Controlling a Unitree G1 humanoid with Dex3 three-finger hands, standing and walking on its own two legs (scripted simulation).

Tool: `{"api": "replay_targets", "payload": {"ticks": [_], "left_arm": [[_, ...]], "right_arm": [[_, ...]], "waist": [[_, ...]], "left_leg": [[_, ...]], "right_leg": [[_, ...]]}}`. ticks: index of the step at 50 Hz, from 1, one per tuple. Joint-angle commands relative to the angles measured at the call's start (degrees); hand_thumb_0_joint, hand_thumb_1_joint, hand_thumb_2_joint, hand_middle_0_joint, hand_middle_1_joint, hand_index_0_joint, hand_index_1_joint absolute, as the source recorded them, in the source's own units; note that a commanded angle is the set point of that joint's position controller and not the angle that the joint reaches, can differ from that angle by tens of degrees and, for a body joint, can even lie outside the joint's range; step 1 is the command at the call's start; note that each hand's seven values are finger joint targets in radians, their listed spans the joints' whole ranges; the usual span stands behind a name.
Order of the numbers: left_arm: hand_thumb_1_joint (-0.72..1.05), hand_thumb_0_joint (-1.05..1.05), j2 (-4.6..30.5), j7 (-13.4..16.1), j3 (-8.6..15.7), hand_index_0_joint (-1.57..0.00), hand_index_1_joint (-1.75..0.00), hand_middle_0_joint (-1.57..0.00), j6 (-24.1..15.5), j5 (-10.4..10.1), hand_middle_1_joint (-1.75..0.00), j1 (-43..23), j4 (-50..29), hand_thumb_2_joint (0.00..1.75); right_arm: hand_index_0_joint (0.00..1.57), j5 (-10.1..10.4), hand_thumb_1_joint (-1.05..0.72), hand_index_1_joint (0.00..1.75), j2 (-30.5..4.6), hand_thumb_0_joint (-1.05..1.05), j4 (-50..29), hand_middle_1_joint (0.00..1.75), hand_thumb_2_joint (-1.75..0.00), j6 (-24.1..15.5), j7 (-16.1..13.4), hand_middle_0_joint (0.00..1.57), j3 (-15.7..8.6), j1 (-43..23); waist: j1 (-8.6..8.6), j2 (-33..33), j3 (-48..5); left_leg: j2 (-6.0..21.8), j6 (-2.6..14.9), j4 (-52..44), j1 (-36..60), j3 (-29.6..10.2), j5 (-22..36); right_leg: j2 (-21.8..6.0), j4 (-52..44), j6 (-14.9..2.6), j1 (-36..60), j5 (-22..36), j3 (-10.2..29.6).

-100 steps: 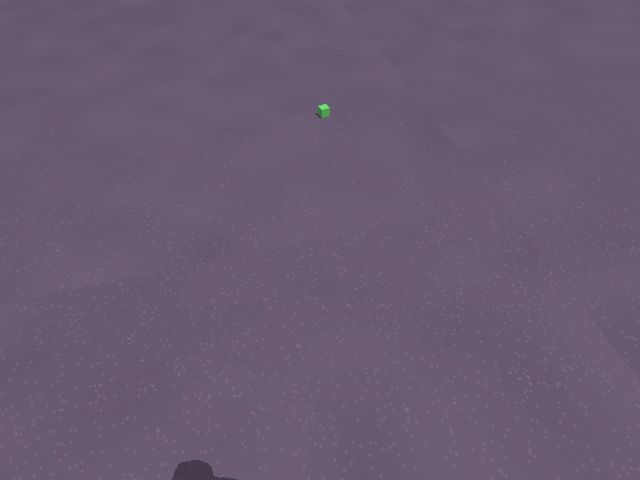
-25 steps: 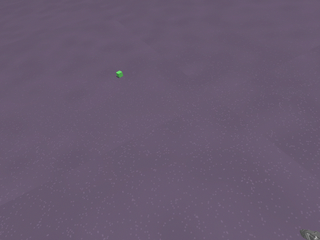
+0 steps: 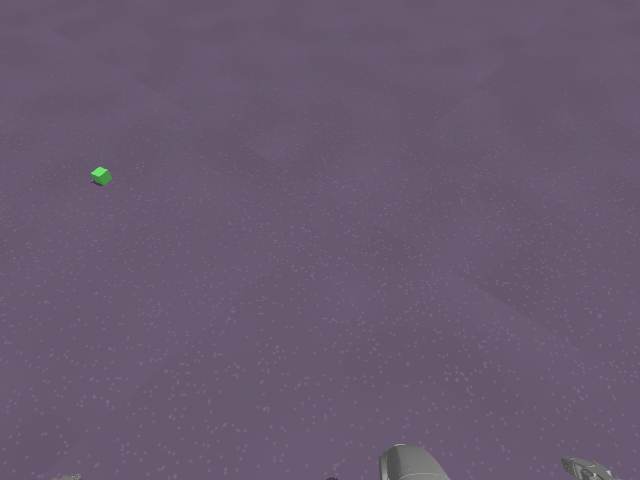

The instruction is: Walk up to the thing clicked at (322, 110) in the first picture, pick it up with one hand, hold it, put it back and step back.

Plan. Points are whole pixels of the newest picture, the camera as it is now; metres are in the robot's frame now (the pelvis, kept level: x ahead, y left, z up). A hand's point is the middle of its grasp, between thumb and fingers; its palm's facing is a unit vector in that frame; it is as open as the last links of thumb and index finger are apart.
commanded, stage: walk up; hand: left
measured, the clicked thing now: (101, 175) +1.45 +0.95 -0.74
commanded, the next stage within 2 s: none
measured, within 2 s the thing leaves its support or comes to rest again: neither
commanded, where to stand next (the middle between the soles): +1.03 +1.07 m, yaw -43 degrees
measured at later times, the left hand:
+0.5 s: hand (78, 337) +0.36 +0.40 -0.12, palm faces -0.20 -0.83 -0.52, open 7.4 cm
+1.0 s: hand (51, 222) +0.63 +0.55 -0.13, palm faces -0.38 -0.76 -0.53, open 7.4 cm
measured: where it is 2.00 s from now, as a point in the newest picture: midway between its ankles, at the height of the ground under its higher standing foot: (141, 310)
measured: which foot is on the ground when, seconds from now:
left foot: down 0.00-0.26, up 0.28-0.62, down 0.64-1.00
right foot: up 0.00-0.22, down 0.24-0.66, up 0.68-0.98, down 1.00-1.00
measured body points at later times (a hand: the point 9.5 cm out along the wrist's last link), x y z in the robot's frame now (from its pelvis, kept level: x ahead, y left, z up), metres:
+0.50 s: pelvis +0.23 +0.13 -0.01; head +0.23 +0.09 +0.44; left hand +0.37 +0.44 -0.08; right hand +0.26 -0.20 -0.13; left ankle +0.35 +0.30 -0.67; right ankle +0.22 -0.03 -0.73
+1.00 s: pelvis +0.44 +0.31 -0.01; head +0.46 +0.27 +0.43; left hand +0.65 +0.59 -0.10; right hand +0.36 -0.02 -0.13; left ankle +0.43 +0.35 -0.73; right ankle +0.49 +0.20 -0.73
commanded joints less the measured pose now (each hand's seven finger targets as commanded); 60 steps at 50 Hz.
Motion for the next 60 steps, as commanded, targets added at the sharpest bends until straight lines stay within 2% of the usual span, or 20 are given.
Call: {"api": "replay_targets", "payload": {"ticks": [1, 8, 11, 12, 13, 14, 19, 28, 31, 32, 33, 34, 37, 43, 48, 49, 50, 52, 57, 60], "left_arm": [[0.90, 0.00, 8.60, 0.12, 2.70, -0.20, -0.30, -0.20, 0.57, 0.25, -0.30, -0.36, -2.01, 0.90], [0.90, 0.00, 5.26, -0.28, 2.56, -0.20, -0.30, -0.20, 0.68, -0.17, -0.30, -5.43, -3.18, 0.90], [0.90, 0.00, 9.09, 1.36, 5.21, -0.20, -0.30, -0.20, 0.97, 0.30, -0.30, 12.71, 1.23, 0.90], [0.90, 0.00, 12.42, 2.53, 6.56, -0.20, -0.30, -0.20, 0.96, 0.49, -0.30, 18.45, 1.97, 0.90], [0.90, 0.00, 15.77, 3.51, 6.61, -0.20, -0.30, -0.20, 0.94, 0.45, -0.30, 13.46, -1.63, 0.90], [0.90, 0.00, 16.88, 4.34, 6.48, -0.20, -0.30, -0.20, 1.20, -0.80, -0.30, 7.95, -3.42, 0.90], [0.90, 0.00, 12.60, 3.58, 5.27, -0.20, -0.30, -0.20, -1.30, 0.88, -0.30, -0.87, -5.52, 0.90], [0.90, 0.00, 16.89, 3.74, 6.81, -0.20, -0.30, -0.20, -2.22, 2.65, -0.30, 3.40, -4.54, 0.90], [0.90, 0.00, 15.92, 3.90, 6.09, -0.20, -0.30, -0.20, -1.27, 2.52, -0.30, -2.40, -5.42, 0.90], [0.90, 0.00, 10.49, 4.01, 4.33, -0.20, -0.30, -0.20, -0.73, 2.66, -0.30, 0.18, -4.98, 0.90], [0.90, 0.00, 3.40, 4.28, 2.29, -0.20, -0.30, -0.20, -0.44, 1.53, -0.30, 3.42, -5.69, 0.90], [0.90, 0.00, 5.81, 5.85, 2.24, -0.20, -0.30, -0.20, -0.54, 0.98, -0.30, 3.81, -3.88, 0.90], [0.90, 0.00, 10.50, 4.95, 3.17, -0.20, -0.30, -0.20, -0.58, -0.64, -0.30, 5.45, 0.75, 0.90], [0.90, 0.00, 7.22, 4.02, 2.52, -0.20, -0.30, -0.20, -0.09, -0.12, -0.30, 6.11, 0.78, 0.90], [0.90, 0.00, 7.66, 4.53, 4.46, -0.20, -0.30, -0.20, 0.18, 0.22, -0.30, 14.54, 2.04, 0.90], [0.90, 0.00, 10.86, 5.20, 6.04, -0.20, -0.30, -0.20, 0.13, 0.93, -0.30, 20.51, 2.83, 0.90], [0.90, 0.00, 14.19, 6.14, 7.24, -0.20, -0.30, -0.20, 0.05, 1.48, -0.30, 23.36, 2.15, 0.90], [0.90, 0.00, 16.86, 7.16, 7.06, -0.20, -0.30, -0.20, 0.14, 0.21, -0.30, 10.58, -4.01, 0.90], [0.90, 0.00, 12.94, 6.16, 5.99, -0.20, -0.30, -0.20, -1.50, 1.87, -0.30, 2.72, -5.47, 0.90], [0.90, 0.00, 16.09, 5.40, 7.11, -0.20, -0.30, -0.20, -1.65, 3.12, -0.30, 1.74, -5.87, 0.90]], "right_arm": [[0.20, -0.33, -0.90, 0.30, -14.34, 0.00, -4.51, 0.30, -0.90, -3.42, -1.54, 0.20, -5.23, 1.54], [0.20, -1.44, -0.90, 0.30, -12.49, 0.00, -7.51, 0.30, -0.90, -1.96, -1.37, 0.20, -4.84, 0.66], [0.20, -1.22, -0.90, 0.30, -12.22, 0.00, -10.16, 0.30, -0.90, -1.53, -1.93, 0.20, -4.42, -3.13], [0.20, -1.33, -0.90, 0.30, -8.77, 0.00, -10.16, 0.30, -0.90, -1.57, -2.07, 0.20, -3.11, 0.06], [0.20, -1.57, -0.90, 0.30, -8.98, 0.00, -9.66, 0.30, -0.90, -1.04, -2.23, 0.20, -2.34, 6.28], [0.20, -1.28, -0.90, 0.30, -15.92, 0.00, -8.98, 0.30, -0.90, -0.17, -2.53, 0.20, -4.51, 4.73], [0.20, -1.08, -0.90, 0.30, -14.48, 0.00, -5.09, 0.30, -0.90, 1.84, -0.67, 0.20, -3.74, 4.81], [0.20, -1.27, -0.90, 0.30, -13.26, 0.00, -7.14, 0.30, -0.90, 2.25, 1.64, 0.20, -4.07, -4.95], [0.20, -1.40, -0.90, 0.30, -13.72, 0.00, -4.09, 0.30, -0.90, 1.66, 0.75, 0.20, -5.44, 4.67], [0.20, -2.04, -0.90, 0.30, -16.00, 0.00, -1.59, 0.30, -0.90, 1.11, -0.04, 0.20, -6.78, 11.86], [0.20, -2.62, -0.90, 0.30, -22.65, 0.00, -2.61, 0.30, -0.90, 0.29, -0.84, 0.20, -7.86, 12.46], [0.20, -1.15, -0.90, 0.30, -25.93, 0.00, -2.78, 0.30, -0.90, 0.10, -1.84, 0.20, -8.54, 8.05], [0.20, -1.14, -0.90, 0.30, -17.88, 0.00, -5.35, 0.30, -0.90, 0.19, -3.02, 0.20, -6.19, 1.02], [0.20, -2.22, -0.90, 0.30, -13.04, 0.00, -7.20, 0.30, -0.90, 0.43, -3.12, 0.20, -4.21, -0.15], [0.20, -2.05, -0.90, 0.30, -12.20, 0.00, -10.63, 0.30, -0.90, 1.96, -2.51, 0.20, -3.32, -7.15], [0.20, -1.61, -0.90, 0.30, -10.63, 0.00, -11.92, 0.30, -0.90, 1.70, -2.37, 0.20, -2.75, -7.50], [0.20, -1.36, -0.90, 0.30, -7.93, 0.00, -11.75, 0.30, -0.90, 1.68, -2.62, 0.20, -1.89, -3.92], [0.20, -2.20, -0.90, 0.30, -15.25, 0.00, -10.10, 0.30, -0.90, 3.69, -3.35, 0.20, -4.36, 1.16], [0.20, -1.33, -0.90, 0.30, -15.14, 0.00, -5.49, 0.30, -0.90, 4.39, -1.54, 0.20, -4.24, 2.90], [0.20, -1.42, -0.90, 0.30, -14.22, 0.00, -6.05, 0.30, -0.90, 4.63, -0.39, 0.20, -4.17, 0.66]], "waist": [[-0.57, 11.73, -3.77], [0.28, 5.40, -2.89], [10.60, -0.17, -10.90], [12.58, -11.03, -12.79], [7.98, -7.74, -13.86], [7.08, 0.40, -11.51], [0.14, -1.09, -0.52], [2.85, -6.27, -1.12], [-4.83, -3.37, -5.79], [-8.34, 8.45, -9.18], [-7.25, 29.11, -7.11], [-3.89, 28.29, -7.43], [-0.84, 16.53, -5.02], [-0.64, 13.14, -4.53], [6.80, 5.51, -4.67], [10.48, -0.38, -7.27], [11.83, -10.92, -8.79], [5.72, -0.02, -6.90], [1.01, -1.99, -2.57], [1.57, -7.09, -0.85]], "left_leg": [[11.98, 4.79, -20.41, 12.53, -12.54, -2.13], [9.14, 2.16, -15.79, 7.68, -2.03, 15.94], [3.27, -4.65, 10.35, -3.36, 5.35, 31.09], [-0.01, -5.63, 26.60, -18.38, 1.62, -4.16], [0.76, -6.61, 35.48, -27.56, -7.03, -19.14], [0.84, -7.68, 43.71, -29.02, -15.10, -16.88], [5.79, -4.30, 31.53, -16.61, -14.22, -3.57], [6.04, -3.30, 14.55, -8.09, -8.00, 0.50], [1.75, -1.68, 3.74, 9.15, -3.34, -2.92], [0.95, -0.72, -2.78, 20.25, -6.30, -7.16], [16.16, 1.03, -16.42, 23.04, -30.60, -8.65], [19.58, 6.58, -20.74, 19.19, -41.09, -14.29], [12.99, 3.42, -13.64, 14.99, -21.35, -5.26], [11.78, 10.84, -11.11, 12.55, -10.52, 17.93], [8.06, 3.66, -0.89, -3.43, -4.08, 13.93], [5.57, -0.78, 9.72, -10.54, -0.46, 16.25], [-0.44, -4.35, 24.41, -22.52, -1.11, -12.48], [1.47, -7.32, 44.76, -24.58, -15.55, -17.82], [4.48, -3.59, 37.28, -13.71, -14.44, -6.99], [5.14, -3.35, 26.97, -9.84, -10.40, -8.58]], "right_leg": [[-2.92, -9.93, 1.61, -7.14, 2.11, 1.69], [1.41, -27.51, 0.41, 11.17, 10.03, -7.30], [3.01, -38.91, -2.79, 39.18, 9.51, -8.24], [-8.31, -42.56, -6.79, 50.02, 0.44, 10.69], [-22.27, -45.30, -11.36, 49.88, -11.64, 33.30], [-26.61, -50.42, -18.48, 41.72, -21.24, 45.26], [-11.75, -51.47, -8.69, 15.29, -8.90, 14.87], [-8.51, -44.56, -8.01, 7.40, -8.41, 9.10], [-7.17, -31.06, -5.89, 1.43, 1.91, 5.36], [-1.95, -13.71, -2.97, -4.22, 1.84, 0.19], [8.62, -0.05, -0.43, -18.68, -17.22, -2.25], [5.11, 7.71, -2.85, -18.74, -16.19, 4.26], [-0.24, 1.53, -1.07, -14.76, -4.43, 4.04], [0.09, -15.79, 1.01, -1.56, -1.79, -4.62], [1.48, -32.93, -1.17, 25.20, 12.41, -4.78], [-0.70, -36.53, -3.04, 36.42, 10.47, -1.03], [-12.68, -43.58, -8.37, 44.16, 4.24, 18.57], [-28.57, -50.85, -19.32, 30.15, -12.62, 43.40], [-12.33, -45.71, -9.31, 11.52, -6.20, 12.86], [-9.86, -44.37, -8.81, 4.99, -10.48, 8.68]]}}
